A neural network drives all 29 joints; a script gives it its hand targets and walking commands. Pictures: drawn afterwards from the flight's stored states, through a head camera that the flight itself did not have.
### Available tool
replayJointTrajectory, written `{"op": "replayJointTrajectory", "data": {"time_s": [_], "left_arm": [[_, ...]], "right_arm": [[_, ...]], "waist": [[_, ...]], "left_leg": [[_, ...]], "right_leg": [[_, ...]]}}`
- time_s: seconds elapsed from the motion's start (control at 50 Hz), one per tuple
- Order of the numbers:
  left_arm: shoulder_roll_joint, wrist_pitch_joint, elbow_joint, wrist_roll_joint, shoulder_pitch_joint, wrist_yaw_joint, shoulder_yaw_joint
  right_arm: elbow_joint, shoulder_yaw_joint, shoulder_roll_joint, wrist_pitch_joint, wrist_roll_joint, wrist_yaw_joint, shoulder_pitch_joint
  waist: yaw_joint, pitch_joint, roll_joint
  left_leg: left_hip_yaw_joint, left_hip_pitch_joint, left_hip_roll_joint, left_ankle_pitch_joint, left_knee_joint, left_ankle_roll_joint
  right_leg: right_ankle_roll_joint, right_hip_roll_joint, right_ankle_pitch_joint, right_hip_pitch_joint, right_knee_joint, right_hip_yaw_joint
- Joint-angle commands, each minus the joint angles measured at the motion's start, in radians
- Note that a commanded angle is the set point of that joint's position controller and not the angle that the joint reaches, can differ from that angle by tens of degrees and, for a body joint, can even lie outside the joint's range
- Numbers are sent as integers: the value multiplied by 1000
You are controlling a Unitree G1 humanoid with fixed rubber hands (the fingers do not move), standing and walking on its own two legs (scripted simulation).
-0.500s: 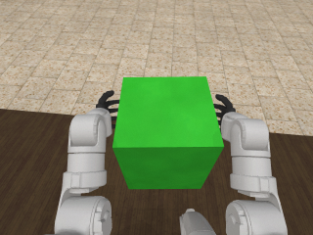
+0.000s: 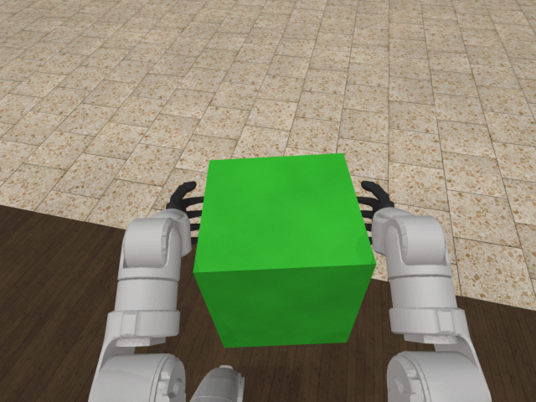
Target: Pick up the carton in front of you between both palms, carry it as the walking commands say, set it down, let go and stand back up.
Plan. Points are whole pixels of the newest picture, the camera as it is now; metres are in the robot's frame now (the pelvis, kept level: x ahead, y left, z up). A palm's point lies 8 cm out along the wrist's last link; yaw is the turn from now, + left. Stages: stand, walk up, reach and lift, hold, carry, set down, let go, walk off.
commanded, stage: carry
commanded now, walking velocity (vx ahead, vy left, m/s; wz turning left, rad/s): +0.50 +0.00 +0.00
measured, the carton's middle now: (281, 255) +0.34 +0.02 +0.00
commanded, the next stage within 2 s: none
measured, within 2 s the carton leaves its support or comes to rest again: neither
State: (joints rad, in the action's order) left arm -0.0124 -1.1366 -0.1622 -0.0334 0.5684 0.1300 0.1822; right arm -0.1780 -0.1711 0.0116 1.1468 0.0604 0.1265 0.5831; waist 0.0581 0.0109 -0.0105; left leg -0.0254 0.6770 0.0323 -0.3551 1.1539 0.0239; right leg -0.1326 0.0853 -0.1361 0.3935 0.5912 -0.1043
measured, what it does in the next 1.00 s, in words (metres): goes down: left foot 0.05 m lower, then right foot 0.05 m lower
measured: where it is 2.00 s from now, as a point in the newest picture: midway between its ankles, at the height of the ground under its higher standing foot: (291, 195)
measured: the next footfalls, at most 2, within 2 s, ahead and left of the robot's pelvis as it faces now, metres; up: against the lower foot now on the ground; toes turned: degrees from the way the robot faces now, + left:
left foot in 0.34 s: +0.39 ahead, +0.07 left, -0.05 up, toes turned -1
right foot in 0.88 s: +0.72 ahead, -0.05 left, -0.10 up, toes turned -3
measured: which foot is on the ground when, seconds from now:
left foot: up 0.00-0.32, down 0.34-0.90, up 0.92-1.00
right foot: down 0.00-0.36, up 0.38-0.86, down 0.88-1.00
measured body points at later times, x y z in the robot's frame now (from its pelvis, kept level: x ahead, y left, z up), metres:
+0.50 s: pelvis +0.31 +0.04 -0.05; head +0.32 +0.05 +0.40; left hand +0.69 +0.16 +0.06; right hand +0.66 -0.14 +0.06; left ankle +0.35 +0.07 -0.77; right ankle +0.23 -0.08 -0.68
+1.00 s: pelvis +0.61 -0.01 -0.11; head +0.62 -0.01 +0.34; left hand +0.98 +0.14 -0.01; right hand +0.98 -0.17 -0.01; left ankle +0.47 +0.09 -0.70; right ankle +0.68 -0.05 -0.82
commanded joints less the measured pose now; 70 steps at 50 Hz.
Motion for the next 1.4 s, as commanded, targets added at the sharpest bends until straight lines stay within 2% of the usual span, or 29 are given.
{"op": "replayJointTrajectory", "data": {"time_s": [0.0,0.08,0.22,0.26,0.3,0.32,0.34,0.36,0.38,0.42,0.44,0.48,0.56,0.6,0.76,0.8,0.84,0.86,0.88,0.9,0.92,0.94,0.96,1.02,1.14,1.22,1.32,1.34,1.38], "left_arm": [[-1187,41,171,484,756,-265,-675],[-1150,48,194,476,723,-271,-688],[-1022,7,179,449,662,-256,-669],[-1007,-9,139,447,670,-256,-657],[-1006,-22,102,449,717,-260,-648],[-1005,-28,87,448,745,-260,-638],[-1012,-44,59,453,761,-258,-624],[-1012,-56,52,448,787,-252,-597],[-1014,-60,80,442,826,-245,-601],[-1061,-56,98,428,870,-229,-574],[-1071,-55,99,414,857,-220,-560],[-1094,-49,100,386,823,-207,-552],[-1122,-31,109,355,781,-189,-564],[-1123,-24,132,349,773,-180,-583],[-1043,-37,140,315,706,-180,-622],[-1025,-40,90,296,678,-192,-601],[-1004,-38,42,281,651,-202,-567],[-996,-35,30,273,644,-207,-547],[-985,-33,8,267,630,-214,-523],[-959,-30,-31,247,637,-216,-497],[-970,-24,-58,262,624,-221,-496],[-1047,-14,-32,306,651,-232,-522],[-1091,-6,53,352,758,-242,-558],[-1187,7,174,461,905,-250,-649],[-1174,23,185,484,775,-259,-674],[-1130,27,224,481,765,-262,-690],[-1039,-2,193,454,698,-253,-669],[-1028,-8,170,448,687,-253,-660],[-1024,-18,131,443,700,-258,-651]], "right_arm": [[178,608,1121,-67,-376,-184,669],[225,646,1095,-74,-367,-176,675],[247,638,956,-14,-344,-171,661],[201,598,914,9,-321,-177,643],[153,555,882,24,-307,-186,637],[132,531,865,32,-304,-192,641],[100,490,840,42,-295,-194,649],[79,481,829,46,-300,-194,684],[69,502,901,49,-337,-203,705],[148,555,1016,49,-425,-224,844],[163,572,1062,48,-462,-232,890],[177,588,1117,39,-507,-244,926],[194,595,1155,22,-524,-254,902],[212,603,1151,15,-522,-255,886],[178,613,1070,16,-473,-259,754],[129,612,1068,12,-468,-266,737],[79,608,1078,8,-468,-274,742],[58,604,1080,3,-469,-278,749],[46,594,1081,0,-468,-283,769],[5,587,1115,8,-471,-282,779],[5,581,1124,7,-473,-273,780],[56,586,1119,0,-467,-267,823],[93,579,1137,-8,-462,-259,863],[179,587,1153,-23,-457,-223,871],[191,609,1112,-46,-383,-183,701],[246,645,1075,-47,-379,-176,726],[233,634,985,-6,-359,-172,690],[210,622,971,3,-351,-176,676],[157,587,943,14,-334,-185,656]], "waist": [[-1,498,-72],[26,480,-90],[77,381,-91],[40,383,-90],[-54,439,-65],[-79,471,27],[-78,524,220],[-130,630,300],[-129,596,187],[-89,463,33],[-79,451,23],[-74,448,55],[-97,480,94],[-113,492,106],[-185,425,106],[-169,402,109],[-97,421,108],[-36,454,88],[-20,496,-32],[-26,577,-231],[25,685,-260],[21,637,-135],[-4,546,-38],[-35,456,-11],[2,509,-81],[28,466,-85],[65,392,-100],[54,386,-109],[-36,445,-119]], "left_leg": [[28,144,15,117,-73,-7],[67,191,-4,246,-215,6],[141,15,-79,546,-657,56],[155,-187,-93,594,-737,84],[150,-499,-67,639,-791,85],[5,-716,70,860,-674,88],[-283,-956,289,1228,-522,180],[-562,-1088,411,824,-588,369],[-591,-973,337,416,-678,350],[-449,-735,243,288,-744,257],[-406,-666,231,290,-761,234],[-333,-594,202,344,-782,186],[-214,-727,173,774,-707,152],[-170,-799,154,893,-675,135],[-67,-897,42,899,-566,115],[-47,-821,43,836,-495,107],[-1,-711,38,847,-322,74],[38,-571,22,728,-154,51],[71,-335,-26,219,27,36],[35,-18,-107,-303,232,-16],[-19,166,-115,-316,438,-16],[-30,176,-54,-216,381,17],[-18,145,-36,-136,307,21],[-10,41,11,-45,152,2],[45,222,25,120,1,-12],[85,262,6,212,-140,5],[180,66,-74,420,-553,38],[189,-46,-90,458,-628,54],[216,-368,-111,521,-732,76]], "right_leg": [[-37,-295,567,-504,-128,363],[-10,-249,724,-596,-91,294],[0,-180,662,-596,-13,214],[22,-177,677,-507,90,178],[74,-150,608,-354,348,99],[86,-105,208,-129,546,70],[119,-10,-433,134,691,76],[140,10,-531,351,923,136],[97,-35,-452,388,897,164],[87,-87,-349,362,740,152],[93,-104,-317,322,680,149],[110,-119,-266,262,588,129],[126,-130,-108,370,460,105],[121,-127,-26,418,413,93],[86,-30,305,338,-56,-19],[56,-21,394,199,-160,-19],[29,-27,432,-45,-247,-24],[24,-79,489,-265,-268,14],[38,-228,811,-500,-89,145],[-96,-458,1056,-818,71,466],[-266,-542,488,-901,-26,705],[-216,-443,72,-751,-127,688],[-147,-380,-39,-591,-180,609],[-102,-330,-1,-327,-237,484],[-53,-284,543,-547,-119,340],[-36,-243,647,-605,-100,283],[-14,-185,710,-586,-71,195],[-4,-188,749,-540,-55,175],[52,-189,836,-445,110,103]]}}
